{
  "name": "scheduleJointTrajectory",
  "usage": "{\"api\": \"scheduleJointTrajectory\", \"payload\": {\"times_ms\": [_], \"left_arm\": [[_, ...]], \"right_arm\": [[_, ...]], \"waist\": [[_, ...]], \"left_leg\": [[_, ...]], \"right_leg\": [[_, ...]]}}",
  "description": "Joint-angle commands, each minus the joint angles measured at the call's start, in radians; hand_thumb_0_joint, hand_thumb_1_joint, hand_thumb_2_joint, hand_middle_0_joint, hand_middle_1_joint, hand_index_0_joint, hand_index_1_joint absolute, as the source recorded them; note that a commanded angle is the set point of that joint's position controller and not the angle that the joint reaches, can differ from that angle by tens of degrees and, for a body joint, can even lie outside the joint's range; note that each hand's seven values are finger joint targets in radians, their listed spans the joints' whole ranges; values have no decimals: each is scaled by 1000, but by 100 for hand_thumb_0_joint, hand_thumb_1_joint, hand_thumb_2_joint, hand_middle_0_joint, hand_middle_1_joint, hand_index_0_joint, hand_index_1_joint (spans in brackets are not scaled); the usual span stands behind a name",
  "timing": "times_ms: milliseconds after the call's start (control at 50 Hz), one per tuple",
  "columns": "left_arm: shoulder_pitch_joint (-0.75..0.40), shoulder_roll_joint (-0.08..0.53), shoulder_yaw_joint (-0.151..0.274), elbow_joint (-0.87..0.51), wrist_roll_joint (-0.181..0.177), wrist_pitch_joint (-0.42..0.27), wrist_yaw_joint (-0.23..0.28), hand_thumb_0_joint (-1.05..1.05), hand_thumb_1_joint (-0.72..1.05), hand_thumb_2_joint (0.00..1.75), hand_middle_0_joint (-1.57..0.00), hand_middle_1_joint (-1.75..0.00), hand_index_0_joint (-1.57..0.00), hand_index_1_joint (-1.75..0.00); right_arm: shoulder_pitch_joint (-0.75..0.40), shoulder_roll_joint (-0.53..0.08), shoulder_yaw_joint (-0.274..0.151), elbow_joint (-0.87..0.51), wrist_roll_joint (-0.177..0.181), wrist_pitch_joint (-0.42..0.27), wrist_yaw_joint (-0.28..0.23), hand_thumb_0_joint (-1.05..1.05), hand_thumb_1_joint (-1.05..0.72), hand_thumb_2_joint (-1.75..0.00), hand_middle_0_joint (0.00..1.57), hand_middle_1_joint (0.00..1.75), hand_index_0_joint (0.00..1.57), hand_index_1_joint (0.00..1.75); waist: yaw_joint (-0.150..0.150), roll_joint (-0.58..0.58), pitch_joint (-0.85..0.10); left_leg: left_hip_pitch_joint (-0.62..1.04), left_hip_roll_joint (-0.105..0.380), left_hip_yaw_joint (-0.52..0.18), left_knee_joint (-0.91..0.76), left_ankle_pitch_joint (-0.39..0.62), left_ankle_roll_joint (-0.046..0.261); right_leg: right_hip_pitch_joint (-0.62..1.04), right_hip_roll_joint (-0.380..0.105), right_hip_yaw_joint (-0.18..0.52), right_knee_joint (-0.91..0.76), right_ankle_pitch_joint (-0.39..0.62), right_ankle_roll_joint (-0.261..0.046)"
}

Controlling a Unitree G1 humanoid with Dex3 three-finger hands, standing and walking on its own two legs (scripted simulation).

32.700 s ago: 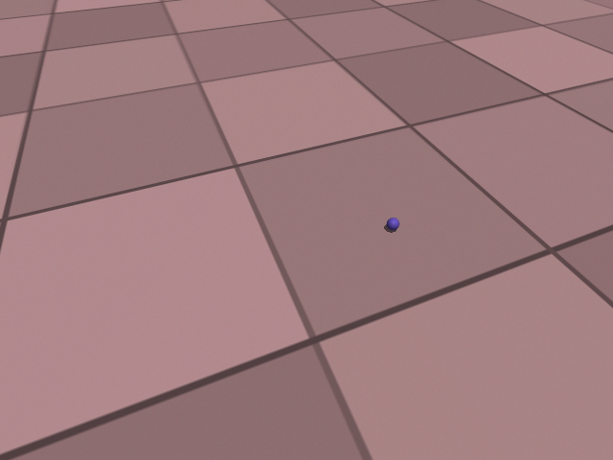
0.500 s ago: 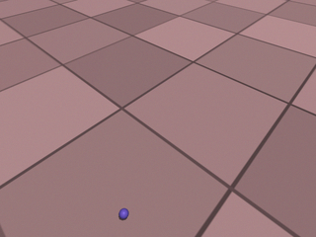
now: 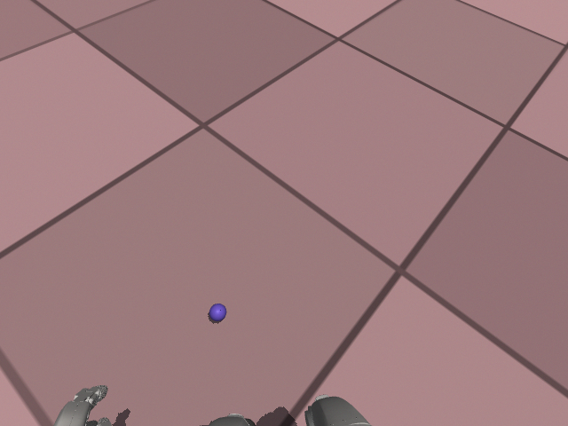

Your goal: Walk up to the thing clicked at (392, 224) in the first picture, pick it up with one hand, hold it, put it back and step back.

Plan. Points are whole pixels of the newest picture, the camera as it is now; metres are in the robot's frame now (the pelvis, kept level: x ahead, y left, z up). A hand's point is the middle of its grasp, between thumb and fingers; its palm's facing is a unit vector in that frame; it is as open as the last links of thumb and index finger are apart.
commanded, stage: step back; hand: left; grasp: from above
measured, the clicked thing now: (217, 312) +0.50 +0.20 -0.74
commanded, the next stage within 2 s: none
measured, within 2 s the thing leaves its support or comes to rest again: neither
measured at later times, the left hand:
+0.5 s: hand out of the picture +0.00 +0.25 -0.13, palm faces -0.02 -0.91 -0.42, open 7.4 cm
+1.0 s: hand out of the picture -0.18 +0.24 -0.16, palm faces -0.06 -0.91 -0.41, open 7.4 cm
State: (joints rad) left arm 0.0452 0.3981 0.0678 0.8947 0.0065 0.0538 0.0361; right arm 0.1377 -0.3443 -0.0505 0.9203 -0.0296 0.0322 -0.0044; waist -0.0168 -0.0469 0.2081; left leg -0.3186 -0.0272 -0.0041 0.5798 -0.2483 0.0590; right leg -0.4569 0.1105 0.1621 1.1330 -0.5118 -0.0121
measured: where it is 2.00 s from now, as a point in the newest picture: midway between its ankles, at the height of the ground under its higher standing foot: outside the picture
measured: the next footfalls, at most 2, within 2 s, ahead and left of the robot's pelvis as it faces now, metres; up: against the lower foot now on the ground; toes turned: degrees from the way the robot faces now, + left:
right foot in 0.22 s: -0.03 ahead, -0.14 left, +0.00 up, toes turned -1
left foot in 0.58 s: -0.12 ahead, +0.12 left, +0.00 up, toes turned -3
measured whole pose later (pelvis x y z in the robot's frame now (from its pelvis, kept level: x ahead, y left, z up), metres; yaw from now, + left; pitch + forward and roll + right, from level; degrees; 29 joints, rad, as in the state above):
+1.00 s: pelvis -0.28 -0.03 -0.02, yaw -3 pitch -3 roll -2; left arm 0.18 0.36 0.09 0.87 0.03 0.04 0.01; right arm 0.07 -0.42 -0.05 0.79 -0.01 0.04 -0.01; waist 0.01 0.06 0.21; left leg -0.44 0.08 -0.06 0.70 -0.21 -0.01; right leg -0.22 0.06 0.02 0.66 -0.39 -0.01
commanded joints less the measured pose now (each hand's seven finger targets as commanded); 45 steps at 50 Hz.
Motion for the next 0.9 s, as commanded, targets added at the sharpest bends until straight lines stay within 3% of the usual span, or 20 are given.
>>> {"api": "scheduleJointTrajectory", "payload": {"times_ms": [0,80,140,180,200,220,240,260,340,400,480,540,560,580,600,620,680,700,820,880], "left_arm": [[68,163,47,-74,7,-19,4,0,90,90,-20,-30,-20,-30],[94,157,53,-83,6,-30,-2,0,90,90,-20,-30,-20,-30],[158,155,58,-60,14,-32,-13,0,90,90,-20,-30,-20,-30],[254,139,62,-25,18,-39,-20,0,90,90,-20,-30,-20,-30],[259,168,69,-27,29,-45,-19,0,90,90,-20,-30,-20,-30],[237,228,86,-49,38,-49,-19,0,90,90,-20,-30,-20,-30],[175,308,100,-78,26,-46,-24,0,90,90,-20,-30,-20,-30],[83,333,100,-129,41,-51,-17,0,90,90,-20,-30,-20,-30],[-19,196,80,-165,30,-52,-8,0,90,90,-20,-30,-20,-30],[71,188,75,-175,38,-47,-5,0,90,90,-20,-30,-20,-30],[144,184,73,-168,32,-32,1,0,90,90,-20,-30,-20,-30],[101,207,65,-190,8,-10,-12,0,90,90,-20,-30,-20,-30],[115,176,56,-200,4,-4,-14,0,90,90,-20,-30,-20,-30],[116,136,48,-209,-2,-5,-15,0,90,90,-20,-30,-20,-30],[33,172,69,-216,3,-4,-3,0,90,90,-20,-30,-20,-30],[4,189,73,-209,14,-5,4,0,90,90,-20,-30,-20,-30],[141,171,71,-161,-8,-6,-9,0,90,90,-20,-30,-20,-30],[152,173,74,-152,-4,-8,-13,0,90,90,-20,-30,-20,-30],[124,151,65,-166,9,-23,-16,0,90,90,-20,-30,-20,-30],[179,148,66,-133,11,-33,-18,0,90,90,-20,-30,-20,-30]], "right_arm": [[44,-242,-72,-96,6,-29,-31,0,-90,-90,20,30,20,30],[35,-269,-73,-118,5,-22,-31,0,-90,-90,20,30,20,30],[-17,-289,-72,-139,8,-15,-26,0,-90,-90,20,30,20,30],[-57,-293,-69,-143,19,-6,-19,0,-90,-90,20,30,20,30],[-55,-270,-62,-144,27,-4,-16,0,-90,-90,20,30,20,30],[-55,-234,-51,-153,34,-5,-13,0,-90,-90,20,30,20,30],[-76,-216,-51,-156,34,0,-18,0,-90,-90,20,30,20,30],[-46,-248,-66,-137,27,4,-25,0,-90,-90,20,30,20,30],[63,-218,-49,-82,39,-2,-19,0,-90,-90,20,30,20,30],[50,-224,-36,-102,35,-9,-24,0,-90,-90,20,30,20,30],[45,-198,-29,-125,24,-28,-25,0,-90,-90,20,30,20,30],[142,-210,-48,-87,8,-38,-25,0,-90,-90,20,30,20,30],[128,-261,-64,-97,-3,-40,-25,0,-90,-90,20,30,20,30],[101,-353,-85,-111,-15,-37,-23,0,-90,-90,20,30,20,30],[72,-420,-94,-127,-6,-33,-14,0,-90,-90,20,30,20,30],[37,-419,-96,-128,-13,-39,-20,0,-90,-90,20,30,20,30],[-65,-286,-59,-155,-13,-40,-27,0,-90,-90,20,30,20,30],[-44,-268,-56,-151,-4,-41,-29,0,-90,-90,20,30,20,30],[50,-280,-69,-155,0,-30,-32,0,-90,-90,20,30,20,30],[13,-296,-71,-170,-1,-16,-26,0,-90,-90,20,30,20,30]], "waist": [[-20,149,-287],[-28,177,-284],[-2,190,-283],[47,185,-296],[43,115,-292],[36,-55,-265],[61,-216,-190],[45,-214,-143],[-26,-86,-137],[36,-87,-193],[69,-148,-291],[17,-122,-315],[27,-30,-315],[28,187,-293],[-31,270,-244],[-39,269,-194],[60,171,-195],[52,171,-207],[-28,221,-247],[-8,269,-287]], "left_leg": [[354,272,-252,-87,567,186],[323,308,-257,-69,544,210],[173,280,-228,-73,339,168],[59,240,-188,-27,226,106],[-23,190,-160,8,121,56],[-168,78,-103,143,-51,-9],[-174,-83,-38,386,-327,-53],[-106,-57,-139,575,-373,-67],[-144,-114,-159,634,-219,-60],[-171,-75,-127,484,-245,-79],[-137,1,-56,102,-245,-71],[79,1,-1,-219,99,-52],[166,98,-157,-199,197,-18],[223,303,-422,-218,319,69],[51,419,-523,-249,356,221],[-61,459,-590,-274,312,274],[103,257,-231,-165,444,153],[126,240,-216,-148,444,139],[281,275,-224,-87,467,205],[236,257,-207,-54,417,166]], "right_leg": [[-68,-40,0,-66,-5,33],[9,-81,-53,-248,-8,30],[158,-92,-118,-432,73,7],[308,-97,-146,-644,268,-24],[351,-129,-77,-674,313,-49],[355,-280,169,-729,327,-117],[163,-467,373,-845,274,-270],[15,-548,461,-860,333,-339],[111,-323,66,-762,515,-190],[287,-316,59,-702,587,-192],[505,-335,47,-585,759,-184],[375,-290,-4,-464,706,-121],[217,-232,-22,-420,529,-70],[13,-88,-102,-272,218,-20],[24,-20,-50,-103,-134,0],[42,-36,35,44,-150,-1],[-52,-5,50,121,8,-19],[-56,6,35,122,28,-11],[-25,-50,-42,-176,-21,52],[111,-86,-117,-437,39,33]]}}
